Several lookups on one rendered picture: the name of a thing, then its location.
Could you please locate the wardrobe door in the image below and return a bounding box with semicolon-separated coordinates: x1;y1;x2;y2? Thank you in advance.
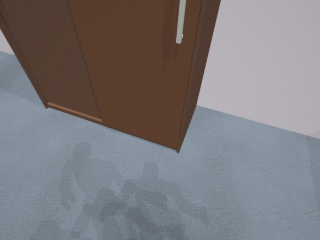
0;0;102;119
68;0;203;149

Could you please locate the handle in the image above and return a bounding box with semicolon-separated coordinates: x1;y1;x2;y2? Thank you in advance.
176;0;186;44

